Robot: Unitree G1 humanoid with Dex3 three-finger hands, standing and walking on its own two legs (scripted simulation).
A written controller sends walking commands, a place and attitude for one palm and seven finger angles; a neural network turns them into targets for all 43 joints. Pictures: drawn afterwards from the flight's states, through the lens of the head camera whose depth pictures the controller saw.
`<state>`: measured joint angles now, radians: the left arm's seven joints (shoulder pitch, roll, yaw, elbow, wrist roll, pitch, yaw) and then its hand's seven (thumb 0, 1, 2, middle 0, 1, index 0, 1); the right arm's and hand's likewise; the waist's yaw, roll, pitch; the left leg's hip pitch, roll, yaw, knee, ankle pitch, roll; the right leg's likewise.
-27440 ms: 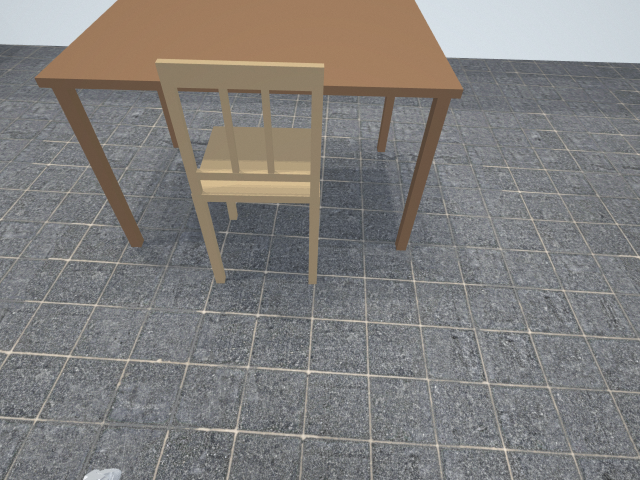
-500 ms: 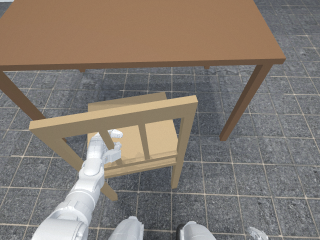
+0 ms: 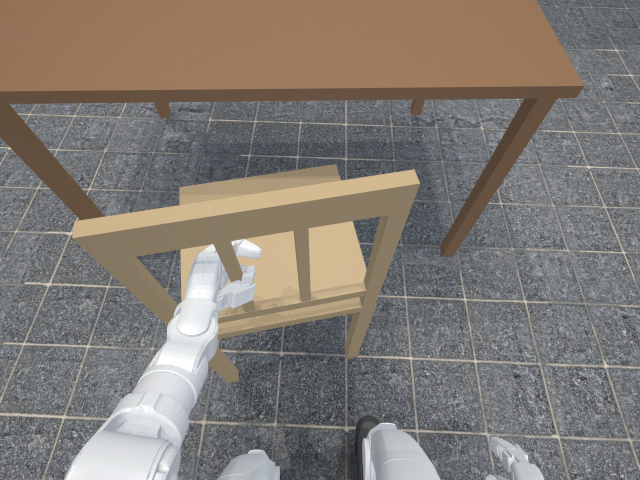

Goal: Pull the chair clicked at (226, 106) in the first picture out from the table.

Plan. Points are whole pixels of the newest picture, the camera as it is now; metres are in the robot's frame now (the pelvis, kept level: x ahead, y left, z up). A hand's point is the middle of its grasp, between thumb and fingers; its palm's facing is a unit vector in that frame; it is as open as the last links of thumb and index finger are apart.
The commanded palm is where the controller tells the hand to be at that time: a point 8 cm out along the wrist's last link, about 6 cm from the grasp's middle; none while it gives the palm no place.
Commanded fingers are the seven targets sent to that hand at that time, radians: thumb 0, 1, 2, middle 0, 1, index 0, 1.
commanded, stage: step backward, pulling the chair out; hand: left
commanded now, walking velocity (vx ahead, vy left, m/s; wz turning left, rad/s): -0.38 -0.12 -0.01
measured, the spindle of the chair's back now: (237, 278) +0.39 +0.12 -0.08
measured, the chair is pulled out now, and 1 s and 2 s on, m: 0.20 0.38 0.62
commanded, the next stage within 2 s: stop walking, hand still on the chair in 1.50 s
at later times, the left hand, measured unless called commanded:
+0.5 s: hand (242, 334) +0.30 +0.10 -0.06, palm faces -0.06 -0.98 -0.18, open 5.1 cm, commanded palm +0.27 +0.15 -0.05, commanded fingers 0.00 0.90 0.90 -0.50 -1.45 -0.50 -1.45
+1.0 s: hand (233, 427) +0.18 +0.10 -0.05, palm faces -0.03 -0.98 -0.18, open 5.1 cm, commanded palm +0.17 +0.15 -0.06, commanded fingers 0.00 0.90 0.90 -0.50 -1.45 -0.50 -1.45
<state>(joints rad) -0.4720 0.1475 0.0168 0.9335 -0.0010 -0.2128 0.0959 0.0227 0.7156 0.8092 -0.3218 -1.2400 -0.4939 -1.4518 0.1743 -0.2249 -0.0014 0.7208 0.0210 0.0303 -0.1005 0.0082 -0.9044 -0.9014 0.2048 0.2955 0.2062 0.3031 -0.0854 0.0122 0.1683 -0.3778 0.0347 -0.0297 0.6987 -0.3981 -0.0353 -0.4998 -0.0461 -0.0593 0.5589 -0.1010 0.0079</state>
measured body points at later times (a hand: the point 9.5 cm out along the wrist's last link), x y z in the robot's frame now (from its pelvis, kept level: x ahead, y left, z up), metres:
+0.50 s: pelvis -0.07 -0.01 +0.01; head +0.03 -0.01 +0.45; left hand +0.29 +0.15 -0.04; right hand +0.02 -0.29 -0.11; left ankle -0.05 +0.13 -0.72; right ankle +0.01 -0.13 -0.72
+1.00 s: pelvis -0.17 -0.02 +0.01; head -0.09 -0.02 +0.45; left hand +0.18 +0.16 -0.04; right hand -0.08 -0.28 -0.12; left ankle -0.12 +0.12 -0.72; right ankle -0.15 -0.15 -0.72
